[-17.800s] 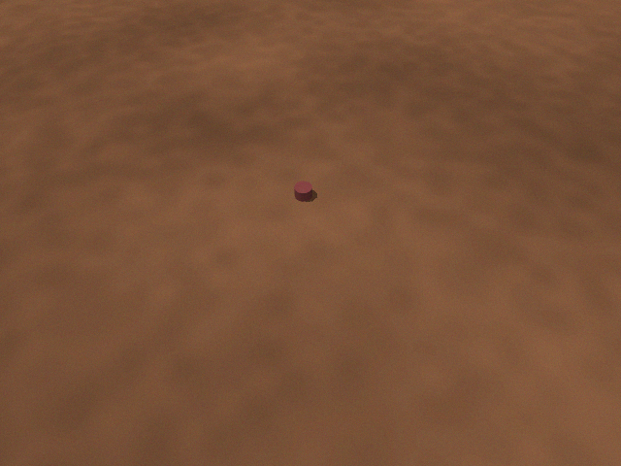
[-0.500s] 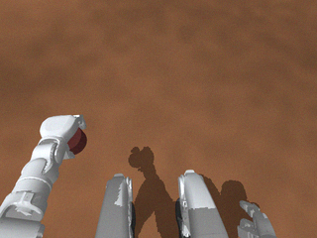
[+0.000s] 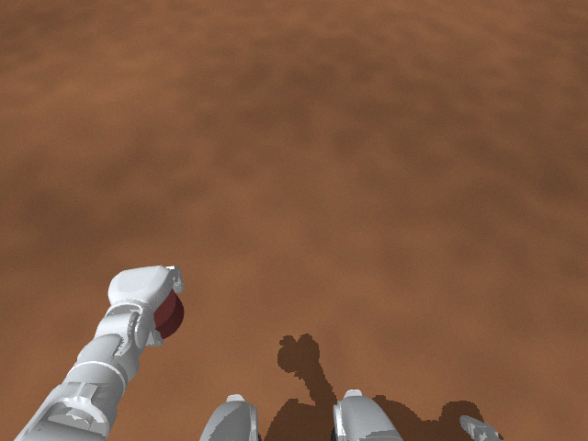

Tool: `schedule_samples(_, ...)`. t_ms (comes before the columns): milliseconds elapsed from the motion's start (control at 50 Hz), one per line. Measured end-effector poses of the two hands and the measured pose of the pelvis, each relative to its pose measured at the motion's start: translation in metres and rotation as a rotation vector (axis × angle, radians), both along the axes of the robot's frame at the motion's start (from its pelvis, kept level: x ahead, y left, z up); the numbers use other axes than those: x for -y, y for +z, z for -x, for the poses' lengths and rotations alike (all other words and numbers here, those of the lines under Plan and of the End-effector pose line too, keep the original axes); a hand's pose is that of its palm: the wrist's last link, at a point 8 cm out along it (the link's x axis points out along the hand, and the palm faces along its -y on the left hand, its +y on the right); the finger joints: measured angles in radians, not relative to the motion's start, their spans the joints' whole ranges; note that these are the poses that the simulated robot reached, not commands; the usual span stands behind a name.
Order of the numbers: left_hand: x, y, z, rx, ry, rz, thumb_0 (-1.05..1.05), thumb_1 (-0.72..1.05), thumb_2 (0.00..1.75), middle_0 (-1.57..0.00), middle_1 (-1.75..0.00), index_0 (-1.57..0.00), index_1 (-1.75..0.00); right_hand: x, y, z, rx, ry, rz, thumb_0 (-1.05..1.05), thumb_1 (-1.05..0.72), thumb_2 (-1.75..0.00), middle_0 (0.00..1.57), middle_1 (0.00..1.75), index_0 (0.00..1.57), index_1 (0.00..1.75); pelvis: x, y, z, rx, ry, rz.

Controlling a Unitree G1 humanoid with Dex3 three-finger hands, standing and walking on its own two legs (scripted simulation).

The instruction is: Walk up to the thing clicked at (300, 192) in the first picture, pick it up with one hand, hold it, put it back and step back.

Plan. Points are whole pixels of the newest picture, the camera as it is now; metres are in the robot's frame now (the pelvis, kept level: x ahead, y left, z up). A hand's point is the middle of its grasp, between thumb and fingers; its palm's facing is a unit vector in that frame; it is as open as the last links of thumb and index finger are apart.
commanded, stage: lift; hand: left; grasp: from above
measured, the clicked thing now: (154, 310) +0.33 +0.23 -0.12
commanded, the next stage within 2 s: hold in 0.22 s
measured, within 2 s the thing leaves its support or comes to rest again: neither
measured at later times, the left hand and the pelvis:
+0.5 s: hand (146, 281) +0.35 +0.22 -0.03, palm faces -0.47 -0.06 -0.88, open 10.4 cm; pelvis +0.04 +0.00 +0.05, yaw +0 degrees
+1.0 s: hand (137, 272) +0.35 +0.22 +0.00, palm faces -0.48 -0.05 -0.87, open 10.4 cm; pelvis +0.05 +0.00 +0.06, yaw -1 degrees
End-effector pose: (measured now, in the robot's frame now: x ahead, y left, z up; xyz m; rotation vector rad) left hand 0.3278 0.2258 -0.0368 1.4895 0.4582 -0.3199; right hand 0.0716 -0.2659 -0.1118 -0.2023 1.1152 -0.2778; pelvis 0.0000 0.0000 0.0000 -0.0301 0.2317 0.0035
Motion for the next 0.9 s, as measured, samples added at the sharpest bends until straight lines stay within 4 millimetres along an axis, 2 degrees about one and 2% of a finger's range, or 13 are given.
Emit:
schedule_samples(200,0.005,0.034,-0.014,0.01,0.018,0.0,-0.01,-0.08,0.63,-0.53,-0.73,-0.62,-0.71,0.001,0.024,-0.014,0.003,-0.009,-0.022,0.01,-0.91,-0.9,0.2,0.3,0.2,0.3,0.003,0.028,-0.016,0.047,-0.003,-0.012)
schedule_samples(380,0.007,0.054,-0.022,0.005,0.014,0.002,-0.01,-0.09,0.65,-0.52,-0.74,-0.61,-0.73,0.004,0.041,-0.032,0.021,-0.013,-0.028,0.01,-0.9,-0.89,0.2,0.3,0.2,0.3,0.004,0.043,-0.031,0.078,-0.006,-0.018)
schedule_samples(680,0.004,0.077,-0.033,0.003,-0.009,-0.009,-0.01,-0.08,0.65,-0.51,-0.75,-0.6,-0.73,0.006,0.059,-0.057,0.061,-0.014,-0.029,0.01,-0.9,-0.89,0.2,0.3,0.2,0.3,0.001,0.057,-0.046,0.121,-0.013,-0.022)
schedule_samples(900,0.004,0.089,-0.032,-0.008,-0.016,-0.009,-0.01,-0.09,0.67,-0.5,-0.76,-0.6,-0.75,0.002,0.064,-0.065,0.075,-0.007,-0.045,0.01,-0.9,-0.89,0.2,0.3,0.2,0.3,0.001,0.063,-0.048,0.147,-0.015,-0.023)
